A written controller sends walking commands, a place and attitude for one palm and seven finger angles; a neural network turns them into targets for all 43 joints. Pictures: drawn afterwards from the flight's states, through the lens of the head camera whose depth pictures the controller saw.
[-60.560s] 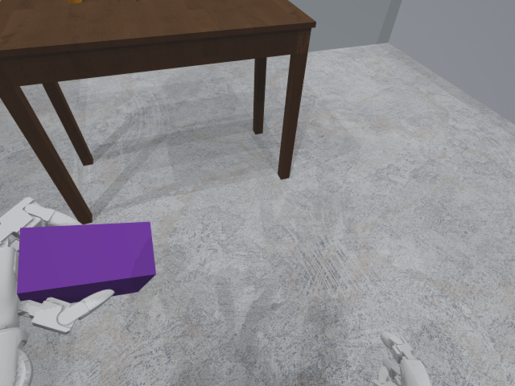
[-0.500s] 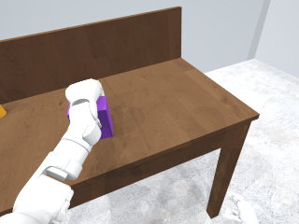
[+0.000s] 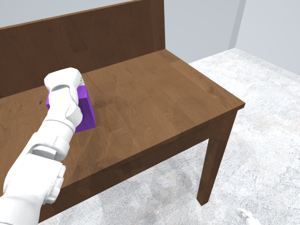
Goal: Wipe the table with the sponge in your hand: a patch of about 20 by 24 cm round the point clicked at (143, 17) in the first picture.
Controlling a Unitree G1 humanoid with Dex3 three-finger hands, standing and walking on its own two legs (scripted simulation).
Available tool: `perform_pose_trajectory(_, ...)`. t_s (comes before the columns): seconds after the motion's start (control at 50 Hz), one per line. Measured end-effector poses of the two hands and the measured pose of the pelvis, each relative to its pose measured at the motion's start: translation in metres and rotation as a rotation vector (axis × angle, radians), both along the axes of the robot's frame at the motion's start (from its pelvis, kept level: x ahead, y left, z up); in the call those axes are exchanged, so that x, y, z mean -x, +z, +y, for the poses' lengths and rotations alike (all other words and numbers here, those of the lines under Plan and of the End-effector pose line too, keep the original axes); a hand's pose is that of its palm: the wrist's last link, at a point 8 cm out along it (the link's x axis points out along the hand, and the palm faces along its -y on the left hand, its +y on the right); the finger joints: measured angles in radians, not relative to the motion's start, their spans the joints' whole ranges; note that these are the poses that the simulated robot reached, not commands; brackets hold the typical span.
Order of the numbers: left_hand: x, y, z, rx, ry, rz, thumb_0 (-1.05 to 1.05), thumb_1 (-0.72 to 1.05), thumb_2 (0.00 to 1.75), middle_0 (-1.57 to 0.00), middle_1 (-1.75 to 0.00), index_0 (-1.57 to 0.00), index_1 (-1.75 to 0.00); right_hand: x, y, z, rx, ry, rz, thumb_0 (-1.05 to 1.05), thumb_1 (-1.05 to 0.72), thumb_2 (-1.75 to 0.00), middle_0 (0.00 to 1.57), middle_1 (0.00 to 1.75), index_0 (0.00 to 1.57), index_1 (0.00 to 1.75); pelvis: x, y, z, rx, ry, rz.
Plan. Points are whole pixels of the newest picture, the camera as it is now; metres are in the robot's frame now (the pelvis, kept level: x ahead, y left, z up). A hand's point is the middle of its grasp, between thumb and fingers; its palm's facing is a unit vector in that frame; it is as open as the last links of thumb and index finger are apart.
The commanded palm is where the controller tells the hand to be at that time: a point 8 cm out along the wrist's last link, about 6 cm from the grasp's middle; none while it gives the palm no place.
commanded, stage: wipe forward along the third lane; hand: left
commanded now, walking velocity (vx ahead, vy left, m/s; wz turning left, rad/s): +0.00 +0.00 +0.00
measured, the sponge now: (75, 115) +0.41 +0.24 +0.11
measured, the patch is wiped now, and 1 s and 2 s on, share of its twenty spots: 0.85 0.90 0.90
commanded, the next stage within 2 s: wipe back along the third lane in 0.60 s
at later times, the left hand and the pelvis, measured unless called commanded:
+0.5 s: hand (66, 88) +0.46 +0.27 +0.18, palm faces -0.03 -0.05 -1.00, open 10.3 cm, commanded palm +0.44 +0.28 +0.20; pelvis +0.01 +0.04 +0.01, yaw +0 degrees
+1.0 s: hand (64, 89) +0.46 +0.28 +0.18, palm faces +0.10 -0.04 -0.99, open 10.2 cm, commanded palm +0.42 +0.26 +0.20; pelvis +0.03 +0.07 +0.01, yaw +0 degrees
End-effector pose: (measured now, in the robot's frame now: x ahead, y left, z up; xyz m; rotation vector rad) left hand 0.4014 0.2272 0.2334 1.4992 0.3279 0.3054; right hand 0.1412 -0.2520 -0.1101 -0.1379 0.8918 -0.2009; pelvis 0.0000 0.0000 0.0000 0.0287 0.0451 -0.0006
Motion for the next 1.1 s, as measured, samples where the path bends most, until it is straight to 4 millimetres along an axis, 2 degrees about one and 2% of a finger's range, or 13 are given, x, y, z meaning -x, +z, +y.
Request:
perform_pose_trajectory(0.24,-0.022,0.001,0.016,-0.004,0.001,0.019,0.01,-0.61,1.05,-0.77,-1.29,-0.80,-1.36,0.025,-0.006,0.008,0.007,-0.043,0.070,0.01,-0.91,-0.89,0.20,0.30,0.20,0.30,-0.002,0.001,0.014,0.007,-0.009,0.034)
perform_pose_trajectory(0.44,-0.037,-0.001,0.029,0.006,-0.014,0.030,0.00,-0.61,1.06,-0.78,-1.29,-0.80,-1.36,0.023,-0.002,0.026,0.016,-0.037,0.101,0.01,-0.91,-0.89,0.20,0.30,0.20,0.30,-0.010,0.004,0.031,0.017,-0.004,0.052)
perform_pose_trajectory(0.76,-0.057,-0.003,0.047,0.017,-0.025,0.016,0.00,-0.61,1.06,-0.78,-1.29,-0.80,-1.36,-0.006,0.009,0.062,0.018,0.003,0.088,0.01,-0.90,-0.89,0.20,0.30,0.20,0.30,-0.025,0.008,0.058,0.031,0.001,0.075)
perform_pose_trajectory(0.92,-0.045,-0.005,0.045,-0.002,-0.035,-0.064,0.00,-0.61,1.06,-0.78,-1.30,-0.80,-1.37,-0.031,0.011,0.086,-0.019,0.051,0.064,0.01,-0.91,-0.89,0.20,0.30,0.20,0.30,-0.032,0.009,0.070,0.033,0.006,0.058)
perform_pose_trajectory(1.1,-0.027,-0.004,0.040,-0.014,0.024,-0.132,0.00,-0.57,1.06,-0.73,-1.35,-0.75,-1.42,-0.080,0.026,0.114,-0.071,0.123,-0.023,0.01,-0.91,-0.89,0.20,0.30,0.20,0.30,-0.038,0.009,0.076,0.034,0.016,0.028)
